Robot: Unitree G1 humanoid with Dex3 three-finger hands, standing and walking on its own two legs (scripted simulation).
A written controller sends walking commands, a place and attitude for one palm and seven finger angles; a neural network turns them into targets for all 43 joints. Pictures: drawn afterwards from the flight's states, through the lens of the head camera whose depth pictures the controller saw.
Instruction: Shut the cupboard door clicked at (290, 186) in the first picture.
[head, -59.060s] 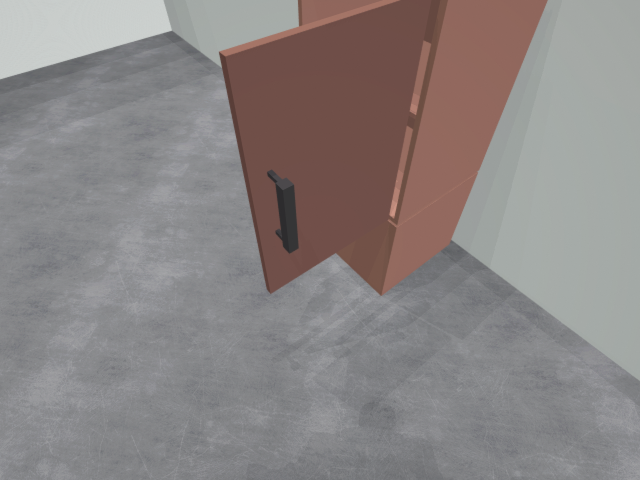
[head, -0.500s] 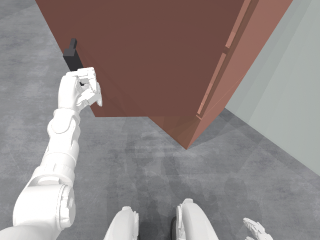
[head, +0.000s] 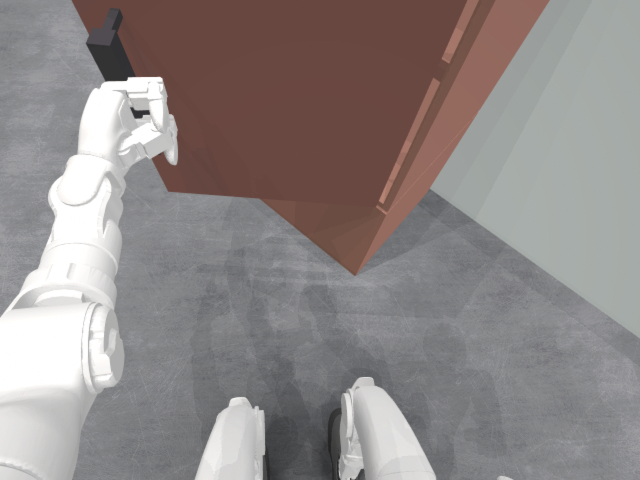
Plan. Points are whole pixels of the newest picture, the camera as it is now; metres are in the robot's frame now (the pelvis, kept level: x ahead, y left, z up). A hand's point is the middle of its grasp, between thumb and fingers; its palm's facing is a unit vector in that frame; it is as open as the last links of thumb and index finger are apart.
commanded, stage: push the door shut along its arc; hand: left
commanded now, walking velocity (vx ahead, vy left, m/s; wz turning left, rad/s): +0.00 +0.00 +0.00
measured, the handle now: (135, 89) +0.59 +0.19 +0.06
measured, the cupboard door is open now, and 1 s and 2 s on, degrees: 38 29 21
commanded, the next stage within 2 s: pull the fist back off the door in 1.04 s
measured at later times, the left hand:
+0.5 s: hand (220, 85) +0.58 +0.09 +0.07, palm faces -0.32 -0.95 -0.02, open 3.0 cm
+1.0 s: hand (226, 76) +0.60 +0.08 +0.07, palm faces -0.40 -0.92 -0.03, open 3.4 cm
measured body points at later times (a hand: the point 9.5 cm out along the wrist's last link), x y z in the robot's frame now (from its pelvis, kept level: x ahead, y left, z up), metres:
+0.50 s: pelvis +0.01 +0.01 -0.01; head +0.20 +0.02 +0.40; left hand +0.60 +0.14 +0.07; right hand -0.02 -0.25 -0.11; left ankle +0.02 +0.10 -0.62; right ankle +0.07 -0.12 -0.62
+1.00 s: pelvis +0.01 +0.00 -0.02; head +0.21 +0.03 +0.38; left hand +0.61 +0.13 +0.08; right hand -0.01 -0.28 -0.11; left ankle +0.02 +0.10 -0.62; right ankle +0.07 -0.12 -0.62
